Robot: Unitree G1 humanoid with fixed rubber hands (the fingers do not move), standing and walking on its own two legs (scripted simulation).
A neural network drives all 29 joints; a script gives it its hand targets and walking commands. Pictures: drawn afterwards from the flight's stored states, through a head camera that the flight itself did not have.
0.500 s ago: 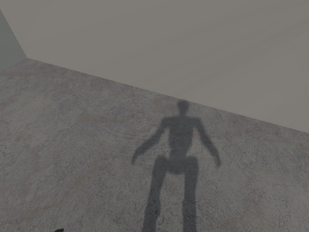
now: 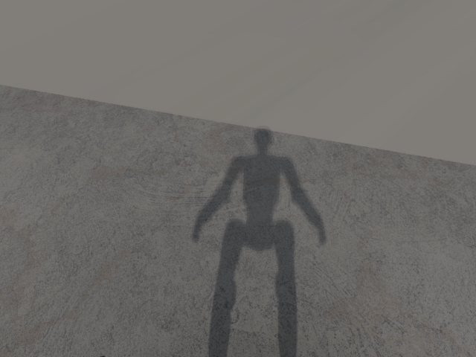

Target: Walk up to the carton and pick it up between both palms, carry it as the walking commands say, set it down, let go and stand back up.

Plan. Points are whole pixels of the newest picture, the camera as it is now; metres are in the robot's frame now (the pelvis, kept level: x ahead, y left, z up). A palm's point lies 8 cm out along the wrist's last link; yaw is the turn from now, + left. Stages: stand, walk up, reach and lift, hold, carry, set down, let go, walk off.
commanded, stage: walk up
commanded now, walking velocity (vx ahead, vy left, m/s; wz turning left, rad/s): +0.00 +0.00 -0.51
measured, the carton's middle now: out of the picture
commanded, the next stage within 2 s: none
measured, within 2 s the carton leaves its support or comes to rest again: neither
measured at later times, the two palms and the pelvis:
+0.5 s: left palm out of the picture +0.14 +0.26 -0.11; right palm out of the picture +0.00 -0.29 -0.10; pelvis -0.03 +0.01 +0.01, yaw -13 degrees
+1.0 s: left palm (170, 350) +0.16 +0.16 -0.09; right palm out of the picture -0.13 -0.31 -0.11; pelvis -0.07 -0.02 +0.01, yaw -31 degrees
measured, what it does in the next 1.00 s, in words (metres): steps on the spot, turning right: left foot, then right foot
